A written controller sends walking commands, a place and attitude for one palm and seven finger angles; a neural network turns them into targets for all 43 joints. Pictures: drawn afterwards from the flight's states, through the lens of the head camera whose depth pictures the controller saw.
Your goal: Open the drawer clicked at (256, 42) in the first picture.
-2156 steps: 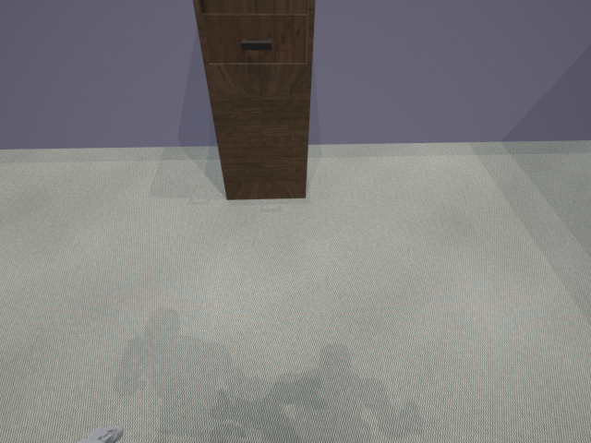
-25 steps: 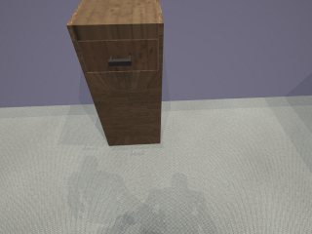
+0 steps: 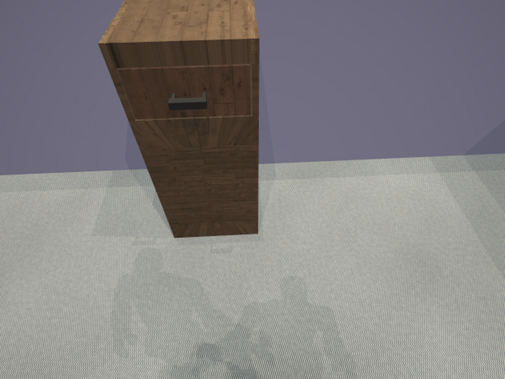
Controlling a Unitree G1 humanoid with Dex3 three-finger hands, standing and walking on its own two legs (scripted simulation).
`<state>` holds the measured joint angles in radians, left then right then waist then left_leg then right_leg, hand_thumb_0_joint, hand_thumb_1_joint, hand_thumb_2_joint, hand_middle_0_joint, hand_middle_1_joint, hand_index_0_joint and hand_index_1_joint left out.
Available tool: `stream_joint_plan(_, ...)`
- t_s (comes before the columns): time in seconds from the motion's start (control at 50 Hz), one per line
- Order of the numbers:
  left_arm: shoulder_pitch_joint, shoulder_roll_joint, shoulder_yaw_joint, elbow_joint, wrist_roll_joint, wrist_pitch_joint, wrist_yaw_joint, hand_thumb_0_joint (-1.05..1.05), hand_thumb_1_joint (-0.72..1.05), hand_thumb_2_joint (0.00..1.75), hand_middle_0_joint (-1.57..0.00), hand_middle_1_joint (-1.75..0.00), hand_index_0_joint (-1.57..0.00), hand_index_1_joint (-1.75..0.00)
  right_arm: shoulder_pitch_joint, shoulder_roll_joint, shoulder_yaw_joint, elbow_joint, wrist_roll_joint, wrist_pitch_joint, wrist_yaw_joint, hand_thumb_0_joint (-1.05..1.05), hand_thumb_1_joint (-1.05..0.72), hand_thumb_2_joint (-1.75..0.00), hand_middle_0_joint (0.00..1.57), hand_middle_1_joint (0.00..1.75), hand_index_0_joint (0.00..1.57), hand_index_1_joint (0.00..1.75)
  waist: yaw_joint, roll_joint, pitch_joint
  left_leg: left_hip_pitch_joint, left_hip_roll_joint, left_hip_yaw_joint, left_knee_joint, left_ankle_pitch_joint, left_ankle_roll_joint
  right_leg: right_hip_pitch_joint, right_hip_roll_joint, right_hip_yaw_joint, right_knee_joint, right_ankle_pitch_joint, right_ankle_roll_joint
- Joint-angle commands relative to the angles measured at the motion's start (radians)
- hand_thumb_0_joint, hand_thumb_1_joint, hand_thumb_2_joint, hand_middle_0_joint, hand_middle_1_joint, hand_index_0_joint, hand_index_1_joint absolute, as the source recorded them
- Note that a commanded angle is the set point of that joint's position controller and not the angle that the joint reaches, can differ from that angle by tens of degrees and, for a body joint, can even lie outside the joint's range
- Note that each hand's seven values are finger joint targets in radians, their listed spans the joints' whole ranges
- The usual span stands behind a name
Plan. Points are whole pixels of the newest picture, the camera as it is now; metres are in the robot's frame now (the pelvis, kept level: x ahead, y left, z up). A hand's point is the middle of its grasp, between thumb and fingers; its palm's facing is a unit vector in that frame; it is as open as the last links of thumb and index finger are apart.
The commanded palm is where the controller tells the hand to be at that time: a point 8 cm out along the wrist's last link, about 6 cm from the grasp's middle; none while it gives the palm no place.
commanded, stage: look to check the result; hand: left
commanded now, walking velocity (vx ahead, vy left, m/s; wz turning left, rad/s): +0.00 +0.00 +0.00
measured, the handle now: (188, 99) +0.80 +0.22 -0.01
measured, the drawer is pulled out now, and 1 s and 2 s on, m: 0.00 0.00 0.00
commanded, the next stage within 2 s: take the last steps up to it in 0.22 s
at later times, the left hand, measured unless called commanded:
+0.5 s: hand out of the picture +0.04 +0.19 -0.18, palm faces +0.01 -0.97 -0.24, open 7.4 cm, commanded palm none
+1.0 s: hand (173, 339) +0.22 +0.18 -0.19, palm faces +0.01 -0.98 -0.21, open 7.3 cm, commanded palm none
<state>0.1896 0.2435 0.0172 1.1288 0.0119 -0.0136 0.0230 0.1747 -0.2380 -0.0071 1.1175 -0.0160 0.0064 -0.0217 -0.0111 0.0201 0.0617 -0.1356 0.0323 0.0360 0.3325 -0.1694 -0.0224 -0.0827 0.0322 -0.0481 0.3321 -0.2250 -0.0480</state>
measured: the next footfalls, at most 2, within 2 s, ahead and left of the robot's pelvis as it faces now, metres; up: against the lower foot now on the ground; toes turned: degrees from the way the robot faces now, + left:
right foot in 1.04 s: +0.32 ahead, -0.15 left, +0.00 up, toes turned +0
left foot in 1.32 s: +0.34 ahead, +0.09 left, +0.00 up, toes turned +11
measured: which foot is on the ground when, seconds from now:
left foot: down 0.00-1.00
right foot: down 0.00-0.68, up 0.70-1.00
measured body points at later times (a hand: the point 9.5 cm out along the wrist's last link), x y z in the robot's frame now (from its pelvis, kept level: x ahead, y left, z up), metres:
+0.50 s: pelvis +0.02 -0.01 +0.00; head +0.02 -0.01 +0.45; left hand +0.04 +0.24 -0.16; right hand +0.03 -0.26 -0.16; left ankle +0.01 +0.13 -0.75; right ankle -0.03 -0.08 -0.75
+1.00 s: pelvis +0.17 -0.02 -0.02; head +0.22 -0.02 +0.43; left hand +0.22 +0.23 -0.17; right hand +0.03 -0.20 -0.16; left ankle +0.03 +0.12 -0.75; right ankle +0.26 -0.13 -0.73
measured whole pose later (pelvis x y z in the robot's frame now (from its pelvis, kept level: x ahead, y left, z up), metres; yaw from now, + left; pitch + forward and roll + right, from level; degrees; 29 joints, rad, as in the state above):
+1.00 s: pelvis +0.17 -0.02 -0.02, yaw +2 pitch +1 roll +0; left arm 0.16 0.19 0.06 1.05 0.02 -0.01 -0.01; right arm 0.50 -0.07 -0.02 1.19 -0.03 -0.04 -0.03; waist -0.06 0.01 0.11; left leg 0.02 0.07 0.09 0.38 -0.40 -0.05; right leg -0.48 -0.08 -0.10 0.69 -0.24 -0.03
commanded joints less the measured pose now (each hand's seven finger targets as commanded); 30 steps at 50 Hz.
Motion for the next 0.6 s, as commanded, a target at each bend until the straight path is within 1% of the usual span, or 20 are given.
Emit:
stream_joint_plan(0.0,0.012,0.156,0.03,-0.038,-0.005,-0.022,0.006,0.0,0.9,0.9,-0.2,-0.3,-0.2,-0.3,0.02,-0.146,-0.025,-0.037,-0.001,-0.014,-0.007,0.0,-0.9,-0.9,0.2,0.3,0.2,0.3,-0.003,-0.027,-0.054,0.064,0.087,-0.079,-0.023,0.156,0.033,-0.036,-0.152,0.12,-0.066,0.245,-0.001)
stream_joint_plan(0.06,0.014,0.16,0.032,-0.039,-0.004,-0.023,0.008,0.0,0.9,0.9,-0.2,-0.3,-0.2,-0.3,0.018,-0.149,-0.026,-0.037,0.001,-0.012,-0.007,0.0,-0.9,-0.9,0.2,0.3,0.2,0.3,-0.002,-0.037,-0.05,0.065,0.088,-0.078,-0.02,0.163,0.033,-0.036,-0.15,0.12,-0.067,0.261,-0.001)
stream_joint_plan(0.12,0.015,0.156,0.03,-0.038,-0.006,-0.023,0.008,0.0,0.9,0.9,-0.2,-0.3,-0.2,-0.3,0.018,-0.144,-0.024,-0.033,0.0,-0.013,-0.007,0.0,-0.9,-0.9,0.2,0.3,0.2,0.3,-0.002,-0.022,-0.042,0.063,0.088,-0.075,-0.025,0.159,0.031,-0.033,-0.153,0.12,-0.069,0.265,-0.001)
stream_joint_plan(0.16,0.017,0.16,0.032,-0.038,-0.004,-0.023,0.008,0.0,0.9,0.9,-0.2,-0.3,-0.2,-0.3,0.02,-0.146,-0.025,-0.036,0.001,-0.012,-0.008,0.0,-0.9,-0.9,0.2,0.3,0.2,0.3,-0.002,-0.023,-0.05,0.068,0.089,-0.072,-0.019,0.163,0.03,-0.029,-0.151,0.121,-0.068,0.274,-0.001)
stream_joint_plan(0.18,0.013,0.158,0.032,-0.037,-0.005,-0.023,0.009,0.0,0.9,0.9,-0.2,-0.3,-0.2,-0.3,0.019,-0.138,-0.024,-0.032,0.0,-0.012,-0.008,0.0,-0.9,-0.9,0.2,0.3,0.2,0.3,-0.002,-0.031,-0.046,0.064,0.088,-0.074,-0.023,0.168,0.03,-0.024,-0.152,0.116,-0.066,0.285,0.0)
stream_joint_plan(0.2,0.013,0.159,0.031,-0.037,-0.006,-0.023,0.008,0.0,0.9,0.9,-0.2,-0.3,-0.2,-0.3,0.02,-0.142,-0.023,-0.033,0.0,-0.013,-0.008,0.0,-0.9,-0.9,0.2,0.3,0.2,0.3,-0.001,-0.02,-0.043,0.062,0.088,-0.071,-0.025,0.164,0.029,-0.023,-0.153,0.119,-0.068,0.281,0.0)
stream_joint_plan(0.26,0.017,0.16,0.032,-0.039,-0.005,-0.024,0.009,0.0,0.9,0.9,-0.2,-0.3,-0.2,-0.3,0.022,-0.143,-0.024,-0.034,0.001,-0.012,-0.009,0.0,-0.9,-0.9,0.2,0.3,0.2,0.3,-0.001,-0.026,-0.054,0.068,0.089,-0.071,-0.02,0.169,0.029,-0.019,-0.151,0.119,-0.067,0.291,0.0)
stream_joint_plan(0.3,0.015,0.155,0.031,-0.037,-0.006,-0.022,0.009,0.0,0.9,0.9,-0.2,-0.3,-0.2,-0.3,0.02,-0.136,-0.022,-0.03,0.0,-0.012,-0.009,0.0,-0.9,-0.9,0.2,0.3,0.2,0.3,-0.001,-0.009,-0.038,0.062,0.089,-0.068,-0.025,0.163,0.027,-0.022,-0.153,0.12,-0.07,0.287,0.0)
stream_joint_plan(0.32,0.014,0.155,0.031,-0.037,-0.006,-0.022,0.009,0.0,0.9,0.9,-0.2,-0.3,-0.2,-0.3,0.024,-0.137,-0.022,-0.03,-0.001,-0.012,-0.009,0.0,-0.9,-0.9,0.2,0.3,0.2,0.3,-0.001,-0.017,-0.033,0.057,0.088,-0.069,-0.027,0.154,0.026,-0.024,-0.151,0.122,-0.073,0.275,0.0)
stream_joint_plan(0.34,0.033,0.106,0.019,-0.025,-0.009,-0.018,0.01,0.0,0.9,0.9,-0.2,-0.3,-0.2,-0.3,0.039,-0.091,-0.011,-0.019,-0.004,-0.008,-0.008,0.0,-0.9,-0.9,0.2,0.3,0.2,0.3,-0.001,-0.009,-0.034,0.054,0.083,-0.062,-0.022,0.128,0.019,-0.024,-0.153,0.117,-0.078,0.23,0.006)
stream_joint_plan(0.36,0.059,0.075,0.013,-0.015,-0.007,-0.013,0.012,0.0,0.9,0.9,-0.2,-0.3,-0.2,-0.3,0.065,-0.051,-0.004,-0.009,-0.005,-0.001,-0.006,0.0,-0.9,-0.9,0.2,0.3,0.2,0.3,-0.001,-0.031,-0.035,0.051,0.076,-0.053,-0.01,0.071,0.016,-0.032,-0.149,0.116,-0.084,0.134,0.012)
stream_joint_plan(0.38,0.066,0.08,0.012,-0.01,-0.005,-0.007,0.009,0.0,0.9,0.9,-0.2,-0.3,-0.2,-0.3,0.081,-0.049,-0.004,-0.001,-0.009,0.004,-0.003,0.0,-0.9,-0.9,0.2,0.3,0.2,0.3,0.0,-0.034,-0.009,0.029,0.063,-0.044,0.001,-0.023,0.017,-0.049,-0.15,0.124,-0.094,-0.026,0.008)
stream_joint_plan(0.42,0.082,0.096,0.024,-0.01,0.001,0.002,0.001,0.0,0.9,0.9,-0.2,-0.3,-0.2,-0.3,0.085,-0.051,-0.01,-0.005,-0.016,0.009,0.005,0.0,-0.9,-0.9,0.2,0.3,0.2,0.3,0.01,-0.066,0.051,-0.052,0.033,-0.018,0.05,-0.159,0.019,-0.077,-0.162,0.164,-0.126,-0.281,-0.012)
stream_joint_plan(0.44,0.098,0.106,0.031,-0.012,0.003,0.005,-0.001,0.0,0.9,0.9,-0.2,-0.3,-0.2,-0.3,0.083,-0.043,-0.011,-0.009,-0.019,0.009,0.007,0.0,-0.9,-0.9,0.2,0.3,0.2,0.3,0.016,-0.091,0.078,-0.099,0.018,-0.003,0.089,-0.184,0.018,-0.077,-0.177,0.192,-0.144,-0.352,-0.028)
stream_joint_plan(0.46,0.123,0.115,0.039,-0.011,0.005,0.006,-0.002,0.0,0.9,0.9,-0.2,-0.3,-0.2,-0.3,0.085,-0.037,-0.013,-0.019,-0.018,0.008,0.01,0.0,-0.9,-0.9,0.2,0.3,0.2,0.3,0.027,-0.12,0.081,-0.149,0.008,0.014,0.148,-0.213,0.02,-0.059,-0.204,0.221,-0.161,-0.412,-0.046)
stream_joint_plan(0.48,0.136,0.116,0.043,-0.012,0.006,0.005,-0.003,0.0,0.9,0.9,-0.2,-0.3,-0.2,-0.3,0.078,-0.031,-0.017,-0.025,-0.02,0.006,0.011,0.0,-0.9,-0.9,0.2,0.3,0.2,0.3,0.033,-0.147,0.101,-0.202,0.011,0.024,0.21,-0.234,0.02,-0.048,-0.237,0.254,-0.174,-0.431,-0.072)
stream_joint_plan(0.5,0.145,0.112,0.046,-0.012,0.007,0.003,-0.004,0.0,0.9,0.9,-0.2,-0.3,-0.2,-0.3,0.067,-0.033,-0.021,-0.033,-0.02,0.003,0.012,0.0,-0.9,-0.9,0.2,0.3,0.2,0.3,0.039,-0.143,0.122,-0.244,0.019,0.021,0.271,-0.268,0.021,-0.043,-0.263,0.275,-0.176,-0.417,-0.098)
stream_joint_plan(0.52,0.151,0.111,0.051,-0.017,0.009,-0.002,-0.005,0.0,0.9,0.9,-0.2,-0.3,-0.2,-0.3,0.064,-0.027,-0.024,-0.042,-0.017,-0.001,0.012,0.0,-0.9,-0.9,0.2,0.3,0.2,0.3,0.039,-0.134,0.126,-0.278,0.028,0.016,0.313,-0.283,0.021,-0.027,-0.28,0.284,-0.166,-0.365,-0.12)
stream_joint_plan(0.56,0.166,0.098,0.059,-0.022,0.01,-0.012,-0.005,0.0,0.9,0.9,-0.2,-0.3,-0.2,-0.3,0.085,-0.012,-0.029,-0.052,-0.013,-0.009,0.01,0.0,-0.9,-0.9,0.2,0.3,0.2,0.3,0.031,-0.115,0.121,-0.289,0.045,0.023,0.328,-0.286,0.026,-0.003,-0.3,0.265,-0.127,-0.237,-0.146)
stream_joint_plan(0.58,0.16,0.093,0.06,-0.024,0.01,-0.016,-0.006,0.0,0.9,0.9,-0.2,-0.3,-0.2,-0.3,0.112,-0.002,-0.029,-0.049,-0.011,-0.016,0.009,0.0,-0.9,-0.9,0.2,0.3,0.2,0.3,0.011,-0.096,0.118,-0.245,0.052,0.027,0.268,-0.274,0.027,-0.018,-0.303,0.241,-0.087,-0.155,-0.147)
